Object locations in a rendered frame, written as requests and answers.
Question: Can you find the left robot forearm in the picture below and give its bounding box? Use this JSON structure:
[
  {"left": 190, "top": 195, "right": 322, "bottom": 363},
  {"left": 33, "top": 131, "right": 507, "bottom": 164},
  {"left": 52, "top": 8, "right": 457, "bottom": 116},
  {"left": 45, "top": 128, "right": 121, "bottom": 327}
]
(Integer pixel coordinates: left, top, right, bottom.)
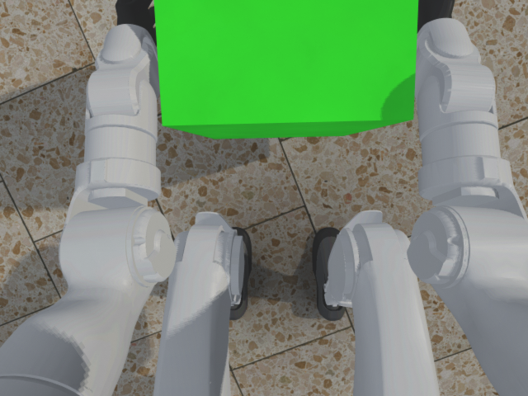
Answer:
[{"left": 59, "top": 24, "right": 161, "bottom": 278}]

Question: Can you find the left robot upper arm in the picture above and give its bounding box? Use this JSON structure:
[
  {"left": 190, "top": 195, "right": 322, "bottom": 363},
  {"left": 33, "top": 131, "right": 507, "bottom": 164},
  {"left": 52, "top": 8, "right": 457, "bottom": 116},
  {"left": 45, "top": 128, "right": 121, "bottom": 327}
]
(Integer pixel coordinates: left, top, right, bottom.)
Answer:
[{"left": 0, "top": 205, "right": 177, "bottom": 396}]

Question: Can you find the robot right hand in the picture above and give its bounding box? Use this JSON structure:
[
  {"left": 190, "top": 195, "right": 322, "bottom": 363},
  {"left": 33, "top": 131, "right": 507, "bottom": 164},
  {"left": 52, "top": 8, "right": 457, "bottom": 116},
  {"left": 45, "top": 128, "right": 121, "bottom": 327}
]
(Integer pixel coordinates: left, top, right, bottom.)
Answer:
[{"left": 417, "top": 0, "right": 455, "bottom": 33}]

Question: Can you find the robot foot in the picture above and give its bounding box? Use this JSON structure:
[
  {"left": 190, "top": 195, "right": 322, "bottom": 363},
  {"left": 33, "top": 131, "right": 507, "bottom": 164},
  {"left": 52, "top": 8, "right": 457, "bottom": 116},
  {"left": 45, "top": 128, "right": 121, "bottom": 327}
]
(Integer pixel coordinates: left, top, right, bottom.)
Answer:
[
  {"left": 229, "top": 227, "right": 252, "bottom": 320},
  {"left": 312, "top": 227, "right": 346, "bottom": 321}
]

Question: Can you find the right robot forearm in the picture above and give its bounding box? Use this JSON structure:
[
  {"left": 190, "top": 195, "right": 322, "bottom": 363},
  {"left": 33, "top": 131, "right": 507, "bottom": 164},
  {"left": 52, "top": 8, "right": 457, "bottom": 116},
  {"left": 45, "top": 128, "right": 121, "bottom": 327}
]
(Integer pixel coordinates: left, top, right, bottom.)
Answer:
[{"left": 414, "top": 18, "right": 528, "bottom": 223}]

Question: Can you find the robot left hand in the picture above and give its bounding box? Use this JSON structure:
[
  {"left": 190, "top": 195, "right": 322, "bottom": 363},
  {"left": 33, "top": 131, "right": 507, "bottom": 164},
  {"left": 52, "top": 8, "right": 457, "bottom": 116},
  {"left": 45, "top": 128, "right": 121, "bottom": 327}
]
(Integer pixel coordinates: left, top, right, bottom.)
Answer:
[{"left": 115, "top": 0, "right": 157, "bottom": 47}]

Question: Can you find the right robot foot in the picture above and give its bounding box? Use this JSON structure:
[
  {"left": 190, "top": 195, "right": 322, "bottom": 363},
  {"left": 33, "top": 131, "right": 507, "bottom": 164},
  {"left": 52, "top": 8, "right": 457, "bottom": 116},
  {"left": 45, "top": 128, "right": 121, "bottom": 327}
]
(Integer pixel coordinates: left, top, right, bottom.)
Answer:
[{"left": 312, "top": 227, "right": 346, "bottom": 321}]

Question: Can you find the carton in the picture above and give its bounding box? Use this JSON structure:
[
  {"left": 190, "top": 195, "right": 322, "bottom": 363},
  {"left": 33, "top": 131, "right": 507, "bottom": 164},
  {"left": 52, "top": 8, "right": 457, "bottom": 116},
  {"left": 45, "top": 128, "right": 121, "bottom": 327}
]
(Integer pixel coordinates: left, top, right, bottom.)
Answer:
[{"left": 154, "top": 0, "right": 418, "bottom": 139}]

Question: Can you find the right robot upper arm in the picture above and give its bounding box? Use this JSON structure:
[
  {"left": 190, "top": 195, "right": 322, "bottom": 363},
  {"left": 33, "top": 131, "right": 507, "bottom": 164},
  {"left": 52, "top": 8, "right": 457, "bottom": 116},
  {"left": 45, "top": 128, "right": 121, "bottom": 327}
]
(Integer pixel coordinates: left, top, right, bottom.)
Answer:
[{"left": 407, "top": 205, "right": 528, "bottom": 396}]

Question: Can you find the left robot foot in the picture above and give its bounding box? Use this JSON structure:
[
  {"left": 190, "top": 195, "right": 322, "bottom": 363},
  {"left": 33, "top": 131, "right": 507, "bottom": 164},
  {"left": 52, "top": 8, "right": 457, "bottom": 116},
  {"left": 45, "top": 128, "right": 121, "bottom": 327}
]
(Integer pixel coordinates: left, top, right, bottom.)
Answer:
[{"left": 229, "top": 227, "right": 252, "bottom": 320}]

